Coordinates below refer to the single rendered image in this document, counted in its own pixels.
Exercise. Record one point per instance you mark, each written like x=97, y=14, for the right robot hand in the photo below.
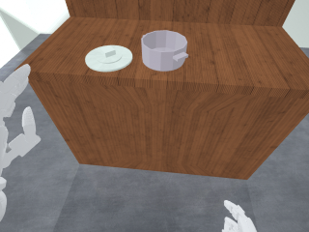
x=244, y=224

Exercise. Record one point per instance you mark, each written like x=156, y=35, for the pot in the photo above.
x=163, y=50

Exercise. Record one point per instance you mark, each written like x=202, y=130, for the lid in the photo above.
x=97, y=62

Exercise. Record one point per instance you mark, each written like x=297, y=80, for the knob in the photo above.
x=108, y=51

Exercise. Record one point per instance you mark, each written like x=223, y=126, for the left robot hand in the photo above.
x=10, y=89

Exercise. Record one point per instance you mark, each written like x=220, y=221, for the table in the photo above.
x=240, y=92

